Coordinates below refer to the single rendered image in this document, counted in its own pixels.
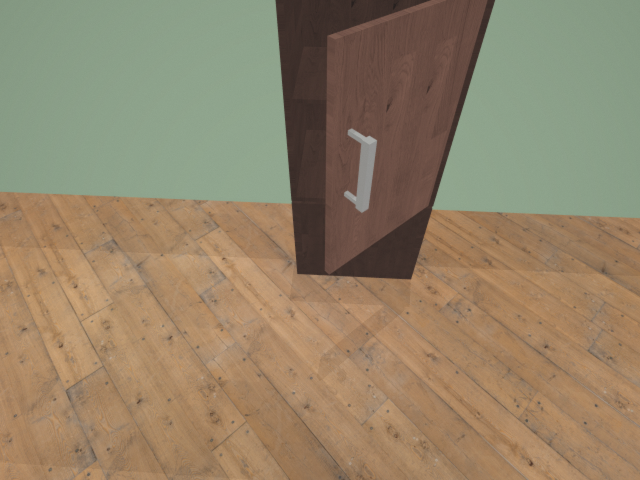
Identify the cupboard door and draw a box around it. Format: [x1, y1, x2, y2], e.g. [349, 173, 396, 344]
[325, 0, 488, 275]

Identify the handle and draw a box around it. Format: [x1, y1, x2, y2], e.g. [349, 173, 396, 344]
[344, 128, 377, 213]

